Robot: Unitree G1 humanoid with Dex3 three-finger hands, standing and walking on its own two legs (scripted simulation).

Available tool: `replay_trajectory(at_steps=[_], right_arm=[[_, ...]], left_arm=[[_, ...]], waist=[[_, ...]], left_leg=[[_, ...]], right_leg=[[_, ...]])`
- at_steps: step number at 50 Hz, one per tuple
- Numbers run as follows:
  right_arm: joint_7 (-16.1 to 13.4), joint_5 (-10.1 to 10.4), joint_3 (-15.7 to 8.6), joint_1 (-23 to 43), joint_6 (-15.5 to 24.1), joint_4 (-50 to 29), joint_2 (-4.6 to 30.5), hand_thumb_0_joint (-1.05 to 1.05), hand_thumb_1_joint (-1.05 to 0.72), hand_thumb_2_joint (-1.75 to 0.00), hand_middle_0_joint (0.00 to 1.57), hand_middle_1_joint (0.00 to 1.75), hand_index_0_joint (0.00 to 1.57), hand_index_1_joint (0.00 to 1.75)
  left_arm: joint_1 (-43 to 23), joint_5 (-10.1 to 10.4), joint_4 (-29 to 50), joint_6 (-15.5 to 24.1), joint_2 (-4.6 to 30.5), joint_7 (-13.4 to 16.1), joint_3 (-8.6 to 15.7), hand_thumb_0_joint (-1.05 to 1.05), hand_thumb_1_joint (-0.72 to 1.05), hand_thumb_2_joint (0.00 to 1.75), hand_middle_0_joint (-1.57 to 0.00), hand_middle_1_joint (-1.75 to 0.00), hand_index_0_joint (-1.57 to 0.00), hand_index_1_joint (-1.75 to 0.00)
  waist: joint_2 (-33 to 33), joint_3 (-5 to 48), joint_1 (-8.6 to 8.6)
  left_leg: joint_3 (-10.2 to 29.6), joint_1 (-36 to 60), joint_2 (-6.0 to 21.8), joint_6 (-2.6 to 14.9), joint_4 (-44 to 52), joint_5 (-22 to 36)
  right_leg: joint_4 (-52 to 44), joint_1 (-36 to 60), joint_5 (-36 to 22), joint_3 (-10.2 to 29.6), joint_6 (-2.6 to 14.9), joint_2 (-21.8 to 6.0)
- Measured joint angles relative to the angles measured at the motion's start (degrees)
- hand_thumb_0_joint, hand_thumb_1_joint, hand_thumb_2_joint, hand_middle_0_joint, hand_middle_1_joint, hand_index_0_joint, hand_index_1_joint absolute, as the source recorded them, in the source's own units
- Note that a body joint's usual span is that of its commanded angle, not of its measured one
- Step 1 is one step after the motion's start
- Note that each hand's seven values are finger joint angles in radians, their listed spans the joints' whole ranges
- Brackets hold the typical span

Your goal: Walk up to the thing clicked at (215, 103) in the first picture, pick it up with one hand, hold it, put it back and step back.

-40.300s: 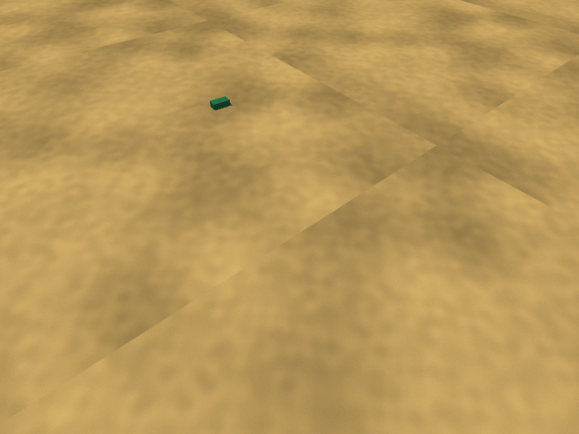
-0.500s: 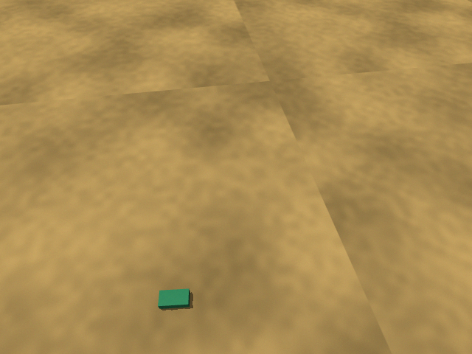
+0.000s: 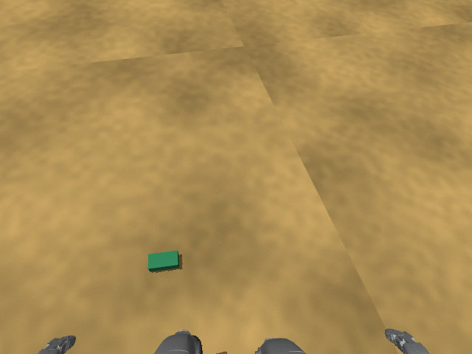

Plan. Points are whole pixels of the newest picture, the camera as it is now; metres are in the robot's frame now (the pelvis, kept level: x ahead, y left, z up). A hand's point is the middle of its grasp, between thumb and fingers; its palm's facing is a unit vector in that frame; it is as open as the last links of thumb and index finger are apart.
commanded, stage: step back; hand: left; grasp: from above
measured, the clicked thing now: (163, 261) +0.50 +0.27 -0.74
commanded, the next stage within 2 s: none
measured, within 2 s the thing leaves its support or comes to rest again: neither
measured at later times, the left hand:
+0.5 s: hand out of the picture -0.02 +0.26 -0.14, palm faces +0.08 -0.93 -0.37, open 7.4 cm
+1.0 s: hand out of the picture -0.24 +0.21 -0.13, palm faces +0.05 -0.90 -0.43, open 7.4 cm
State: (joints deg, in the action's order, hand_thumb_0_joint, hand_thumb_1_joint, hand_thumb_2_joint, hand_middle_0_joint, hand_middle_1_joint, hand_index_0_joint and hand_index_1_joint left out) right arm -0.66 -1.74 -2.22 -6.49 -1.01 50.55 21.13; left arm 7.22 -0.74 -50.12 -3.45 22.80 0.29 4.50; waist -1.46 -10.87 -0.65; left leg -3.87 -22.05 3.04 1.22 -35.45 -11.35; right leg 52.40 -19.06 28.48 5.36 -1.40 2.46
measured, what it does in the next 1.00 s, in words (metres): walks backwards: right foot, then left foot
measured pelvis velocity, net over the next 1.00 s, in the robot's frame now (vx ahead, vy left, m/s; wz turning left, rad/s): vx -0.30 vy -0.07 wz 0.05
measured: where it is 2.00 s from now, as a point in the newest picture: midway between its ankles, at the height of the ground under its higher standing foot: outside the picture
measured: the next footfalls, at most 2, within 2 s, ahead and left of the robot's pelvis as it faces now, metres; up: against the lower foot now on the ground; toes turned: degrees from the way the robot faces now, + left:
right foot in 0.06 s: +0.00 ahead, -0.13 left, +0.00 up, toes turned +2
left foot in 0.40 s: -0.09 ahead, +0.09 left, +0.00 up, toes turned +3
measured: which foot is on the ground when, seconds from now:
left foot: down 0.00-0.08, up 0.10-0.38, down 0.40-0.82, up 0.84-1.00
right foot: up 0.00-0.04, down 0.06-0.42, up 0.44-0.78, down 0.80-1.00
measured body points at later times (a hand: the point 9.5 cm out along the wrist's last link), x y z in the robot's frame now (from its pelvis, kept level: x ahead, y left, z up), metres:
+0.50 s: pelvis -0.14 -0.01 +0.00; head -0.08 +0.01 +0.45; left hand -0.03 +0.31 -0.12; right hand -0.04 -0.32 -0.11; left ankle -0.13 +0.08 -0.72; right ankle -0.09 -0.14 -0.68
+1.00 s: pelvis -0.30 -0.07 +0.00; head -0.26 -0.09 +0.45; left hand -0.25 +0.25 -0.10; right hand -0.19 -0.38 -0.12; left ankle -0.30 +0.07 -0.65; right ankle -0.27 -0.18 -0.72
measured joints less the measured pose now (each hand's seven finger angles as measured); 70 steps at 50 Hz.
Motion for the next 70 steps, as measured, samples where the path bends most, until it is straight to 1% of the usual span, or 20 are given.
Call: replay_trajectory(at_steps=[4, 7, 9, 12, 17, 21, 25, 30, 36, 39, 41, 44, 46, 49, 55, 57, 59, 62, 65, 70], right_arm=[[0.23, 0.53, -0.2, 0.95, -0.95, -0.48, 1.71, 0.01, -0.9, -0.9, 0.2, 0.3, 0.2, 0.3], [-0.29, 1.02, -0.71, 0.13, -2.02, 0.83, 1.55, 0.01, -0.91, -0.9, 0.2, 0.3, 0.2, 0.3], [-0.4, 1.58, -0.66, -0.94, -2.02, 1.16, 1.89, 0.01, -0.91, -0.9, 0.2, 0.3, 0.2, 0.3], [-0.57, 2.02, -0.34, -2.96, -1.33, 1.04, 2.32, 0.01, -0.91, -0.9, 0.2, 0.3, 0.2, 0.3], [-0.65, 1.56, 0.0, -5.32, -1.37, 1.3, 2.19, 0.01, -0.91, -0.9, 0.2, 0.3, 0.2, 0.3], [-0.37, 0.76, -0.24, -5.04, -0.59, 1.72, 0.85, 0.01, -0.91, -0.9, 0.2, 0.3, 0.2, 0.3], [0.47, 0.08, 0.3, -4.33, -0.14, 0.68, -0.07, 0.01, -0.91, -0.9, 0.2, 0.3, 0.2, 0.3], [-0.18, 0.05, 0.49, -2.63, -0.07, -0.81, -0.56, 0.01, -0.9, -0.9, 0.2, 0.3, 0.2, 0.3], [-0.16, -0.08, 0.04, 0.65, 0.14, -3.71, 0.08, 0.01, -0.9, -0.9, 0.2, 0.3, 0.2, 0.3], [0.17, -0.05, -0.07, 1.72, -0.47, -4.45, 1.05, 0.01, -0.9, -0.9, 0.2, 0.3, 0.2, 0.3], [0.23, 0.38, -0.38, 2.21, -1.17, -4.14, 2.3, 0.0, -0.9, -0.9, 0.2, 0.3, 0.2, 0.3], [-0.57, 0.87, -0.88, 0.82, -2.35, -2.34, 2.16, 0.01, -0.91, -0.9, 0.2, 0.3, 0.2, 0.3], [-0.66, 1.3, -0.75, -0.85, -2.43, -1.55, 2.33, 0.01, -0.91, -0.9, 0.2, 0.3, 0.2, 0.3], [-0.72, 1.42, -0.47, -3.3, -1.94, -0.8, 2.65, 0.01, -0.91, -0.9, 0.2, 0.3, 0.2, 0.3], [-0.63, 0.79, -0.12, -5.9, -2.11, 0.28, 1.88, 0.01, -0.91, -0.9, 0.2, 0.3, 0.2, 0.3], [-0.38, 0.62, -0.16, -6.12, -1.72, 0.32, 1.52, 0.01, -0.91, -0.9, 0.2, 0.3, 0.2, 0.3], [-0.17, 0.19, -0.3, -5.17, -1.52, 0.87, 0.25, 0.01, -0.91, -0.9, 0.2, 0.3, 0.2, 0.3], [0.58, -0.14, 0.27, -4.56, -1.37, 0.43, -0.13, 0.01, -0.91, -0.9, 0.2, 0.3, 0.2, 0.3], [0.14, -0.19, 0.82, -3.71, -1.23, -0.08, -0.48, 0.01, -0.9, -0.9, 0.2, 0.3, 0.2, 0.3], [0.01, -0.53, 0.45, -0.7, -1.19, -2.34, 0.44, 0.01, -0.9, -0.9, 0.2, 0.3, 0.2, 0.3]], left_arm=[[1.37, -0.78, -0.87, 0.97, -1.67, -0.47, 0.16, 0.01, 0.9, 0.89, -0.2, -0.3, -0.2, -0.3], [3.17, -1.24, -0.31, 0.79, -2.6, -1.07, -0.28, 0.01, 0.9, 0.89, -0.21, -0.3, -0.21, -0.3], [3.95, -1.14, 0.02, 0.69, -3.27, -0.79, -0.49, 0.01, 0.9, 0.89, -0.21, -0.3, -0.21, -0.3], [3.66, -1.26, 0.93, 0.42, -3.45, -0.3, -0.48, 0.01, 0.9, 0.89, -0.21, -0.3, -0.21, -0.3], [0.89, -1.22, 4.35, 0.91, -2.55, 0.54, -0.48, 0.01, 0.9, 0.89, -0.21, -0.3, -0.21, -0.3], [-1.53, -0.44, 6.02, 0.55, -0.85, 0.35, -0.76, 0.01, 0.9, 0.89, -0.21, -0.3, -0.21, -0.3], [-1.92, 0.0, 4.34, -0.69, -0.89, 0.7, -0.64, 0.01, 0.9, 0.89, -0.21, -0.3, -0.21, -0.3], [-0.3, 0.33, 3.7, -0.37, -0.55, 0.76, -0.16, 0.01, 0.9, 0.89, -0.21, -0.3, -0.21, -0.3], [1.8, -0.12, 2.43, -0.16, -0.01, 0.35, 0.06, 0.01, 0.9, 0.89, -0.21, -0.3, -0.2, -0.3], [2.71, -0.29, 1.41, 0.41, -0.13, -0.13, -0.06, 0.01, 0.9, 0.89, -0.21, -0.3, -0.2, -0.3], [3.07, -0.86, 0.44, 0.98, -1.27, -0.29, -0.01, 0.01, 0.9, 0.89, -0.21, -0.3, -0.2, -0.3], [4.8, -1.34, 0.62, 0.86, -2.02, -0.92, -0.6, 0.01, 0.9, 0.89, -0.21, -0.3, -0.21, -0.3], [5.56, -1.39, 0.66, 0.69, -2.5, -0.62, -0.84, 0.01, 0.9, 0.89, -0.21, -0.3, -0.21, -0.3], [5.32, -1.67, 1.29, 0.44, -2.75, -0.11, -0.76, 0.01, 0.9, 0.89, -0.21, -0.3, -0.21, -0.3], [1.56, -1.54, 4.7, 0.84, -1.44, 0.95, -0.75, 0.01, 0.9, 0.89, -0.21, -0.3, -0.21, -0.3], [0.04, -1.15, 5.56, 0.61, -0.71, 0.9, -0.97, 0.01, 0.9, 0.89, -0.21, -0.3, -0.21, -0.3], [-1.51, -0.79, 5.48, 0.18, 0.25, 0.84, -0.99, 0.01, 0.9, 0.89, -0.21, -0.3, -0.21, -0.3], [-1.73, -0.32, 3.9, -0.78, -0.15, 1.04, -0.87, 0.01, 0.9, 0.89, -0.21, -0.3, -0.21, -0.3], [-0.85, 0.34, 2.82, -0.9, -0.14, 0.9, -0.79, 0.01, 0.9, 0.89, -0.21, -0.3, -0.21, -0.3], [1.06, 0.0, 1.99, -0.11, -0.55, 0.22, -0.87, 0.01, 0.9, 0.89, -0.21, -0.3, -0.21, -0.3]], waist=[[3.47, 0.18, -0.08], [3.06, 1.29, 0.77], [2.92, 1.91, 1.36], [3.04, 2.47, 1.26], [2.44, 1.63, 0.95], [-0.42, -0.11, 0.8], [-0.15, -0.18, 0.15], [-0.2, 0.96, 0.54], [0.14, 0.41, 1.24], [1.03, 0.57, 1.75], [3.85, 0.39, 1.54], [3.47, 1.55, 2.23], [2.97, 2.27, 2.6], [3.02, 2.74, 2.31], [2.33, 1.3, 1.31], [1.78, 0.82, 0.89], [-1.02, -0.72, 1.37], [-0.17, -0.38, 0.67], [0.15, 1.08, 0.72], [1.3, 1.71, 1.62]], left_leg=[[1.13, -3.35, 2.22, -1.14, -3.99, 0.01], [6.58, -6.24, -3.43, -1.49, -14.96, -13.21], [9.72, -7.27, -7.43, -1.5, -23.76, -14.34], [10.77, -5.92, -9.82, -2.01, -28.77, -14.35], [7.9, 2.3, -7.56, -2.12, -16.54, -16.73], [4.89, 8.67, -6.94, 0.13, -1.35, -9.31], [5.26, 6.9, -5.38, 1.33, -1.7, -7.56], [4.81, 5.02, -3.5, 1.03, 1.22, -3.41], [3.06, 0.86, -1.52, 0.17, 0.53, -0.2], [2.38, -1.98, -0.38, -0.96, -1.14, 1.0], [3.97, -4.1, 1.06, -1.45, -3.26, 1.14], [8.99, -7.5, -4.62, -1.82, -14.25, -12.67], [11.13, -8.62, -8.39, -1.84, -23.1, -14.29], [11.47, -7.27, -10.36, -2.45, -29.35, -14.36], [7.67, 3.19, -6.9, -2.44, -15.02, -16.9], [6.06, 7.58, -5.48, -1.57, -4.85, -12.29], [4.49, 8.16, -6.94, -0.33, -2.65, -9.19], [4.95, 6.34, -5.33, 0.36, -3.37, -7.77], [4.84, 5.1, -3.64, 0.18, -1.43, -4.97], [3.84, 1.28, -1.38, -0.35, -0.6, -1.23]], right_leg=[[-13.95, 5.47, -6.31, -3.48, 1.81, 0.37], [-13.11, 4.23, -7.01, -3.35, 2.78, -0.89], [-14.95, 4.13, -8.85, -3.01, 2.65, -1.8], [-17.1, 3.23, -11.25, -3.73, 2.61, -2.57], [-16.61, 0.36, -13.18, -6.3, 2.32, -3.68], [-12.25, -3.1, -13.09, -6.85, 1.44, -5.65], [2.32, -6.71, 0.2, -0.76, 2.02, 0.66], [15.98, -7.11, 0.75, 2.85, 1.29, 4.22], [4.27, -0.08, 0.71, 1.01, -0.4, 0.99], [-9.45, 5.17, -3.35, -1.86, 0.74, -0.99], [-14.56, 6.94, -4.69, -3.64, 1.75, 0.3], [-12.91, 4.67, -6.08, -3.7, 2.68, -0.97], [-14.19, 4.24, -7.89, -3.53, 2.64, -2.25], [-15.58, 3.14, -10.12, -4.37, 2.62, -3.3], [-14.05, -0.85, -12.61, -7.71, 2.36, -5.04], [-11.92, -2.98, -12.79, -8.73, 2.0, -5.75], [-9.46, -4.71, -12.29, -6.85, 1.76, -6.96], [3.23, -7.71, 0.15, -2.55, 1.81, -1.56], [14.79, -8.69, 1.58, 0.25, 1.96, 2.38], [6.5, -1.52, 1.48, -1.1, 0.68, 0.84]])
